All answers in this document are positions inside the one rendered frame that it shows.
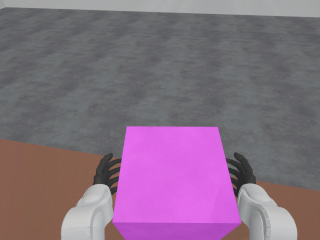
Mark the robot right forearm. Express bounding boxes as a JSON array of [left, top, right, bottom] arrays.
[[237, 183, 298, 240]]

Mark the right robot hand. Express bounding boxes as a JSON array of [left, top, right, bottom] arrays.
[[225, 152, 256, 198]]

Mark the robot left forearm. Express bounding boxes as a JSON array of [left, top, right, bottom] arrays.
[[61, 184, 114, 240]]

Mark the left robot hand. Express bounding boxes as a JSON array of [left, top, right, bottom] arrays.
[[93, 153, 122, 196]]

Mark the carton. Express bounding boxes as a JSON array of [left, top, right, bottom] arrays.
[[112, 126, 241, 240]]

